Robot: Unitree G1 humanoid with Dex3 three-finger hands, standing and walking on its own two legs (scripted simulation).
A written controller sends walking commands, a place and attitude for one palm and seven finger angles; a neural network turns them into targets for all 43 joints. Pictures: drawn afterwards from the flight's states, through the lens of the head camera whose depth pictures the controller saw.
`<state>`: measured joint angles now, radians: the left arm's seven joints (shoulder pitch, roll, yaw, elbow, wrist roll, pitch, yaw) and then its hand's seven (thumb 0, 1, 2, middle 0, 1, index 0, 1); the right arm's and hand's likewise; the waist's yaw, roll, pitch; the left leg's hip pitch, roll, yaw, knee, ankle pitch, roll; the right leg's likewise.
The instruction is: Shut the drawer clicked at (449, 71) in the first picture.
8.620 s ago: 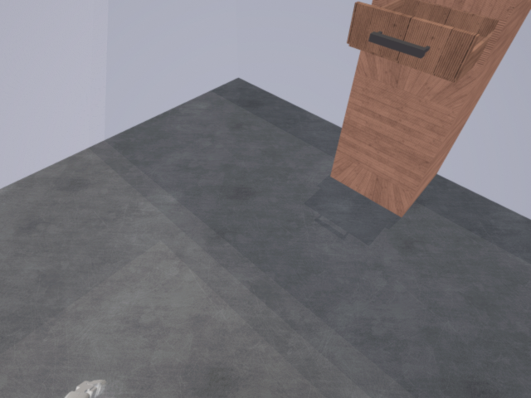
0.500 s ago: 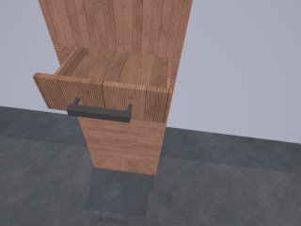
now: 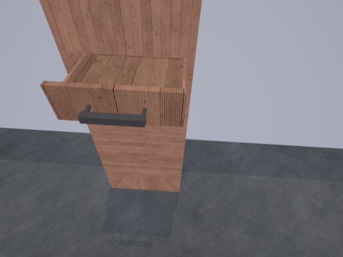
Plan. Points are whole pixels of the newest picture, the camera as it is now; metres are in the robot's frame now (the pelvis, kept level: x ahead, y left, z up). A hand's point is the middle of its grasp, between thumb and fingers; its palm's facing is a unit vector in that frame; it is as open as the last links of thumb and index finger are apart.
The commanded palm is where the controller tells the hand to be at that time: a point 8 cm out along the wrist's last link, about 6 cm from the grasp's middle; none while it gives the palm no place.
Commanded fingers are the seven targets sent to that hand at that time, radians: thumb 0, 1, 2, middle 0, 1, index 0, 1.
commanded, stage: come to a stop and stand still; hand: left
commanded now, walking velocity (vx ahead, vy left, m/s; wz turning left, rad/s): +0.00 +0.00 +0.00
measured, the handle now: (114, 114) +0.46 +0.19 +0.08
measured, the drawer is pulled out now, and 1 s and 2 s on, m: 0.18 0.18 0.18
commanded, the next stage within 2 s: look again from close up in 0.46 s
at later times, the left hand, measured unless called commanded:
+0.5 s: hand out of the picture -0.07 +0.15 -0.17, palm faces +0.08 -0.99 -0.13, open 7.4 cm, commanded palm none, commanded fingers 0.00 0.90 0.90 -0.20 -0.30 -0.20 -0.30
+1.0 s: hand out of the picture +0.03 +0.19 -0.18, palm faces +0.06 -0.98 -0.17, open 7.3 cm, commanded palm none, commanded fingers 0.00 0.90 0.90 -0.20 -0.30 -0.20 -0.30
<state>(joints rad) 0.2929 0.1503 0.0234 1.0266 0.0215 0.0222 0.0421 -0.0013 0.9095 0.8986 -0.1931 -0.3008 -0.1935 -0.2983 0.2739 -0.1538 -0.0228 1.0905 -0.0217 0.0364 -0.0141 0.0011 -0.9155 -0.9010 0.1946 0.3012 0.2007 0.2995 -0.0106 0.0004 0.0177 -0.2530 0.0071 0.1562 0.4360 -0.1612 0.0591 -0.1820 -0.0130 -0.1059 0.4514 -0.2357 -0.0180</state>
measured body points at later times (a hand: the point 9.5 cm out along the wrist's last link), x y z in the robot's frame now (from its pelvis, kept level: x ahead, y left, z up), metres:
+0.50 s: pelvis +0.00 +0.02 +0.00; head +0.00 +0.02 +0.45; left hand -0.07 +0.20 -0.16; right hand -0.02 -0.18 -0.16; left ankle +0.06 +0.07 -0.74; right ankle +0.01 -0.10 -0.74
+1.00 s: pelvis +0.01 +0.03 +0.00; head -0.01 +0.04 +0.45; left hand +0.02 +0.24 -0.17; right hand +0.04 -0.21 -0.15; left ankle +0.06 +0.07 -0.74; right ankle +0.01 -0.10 -0.74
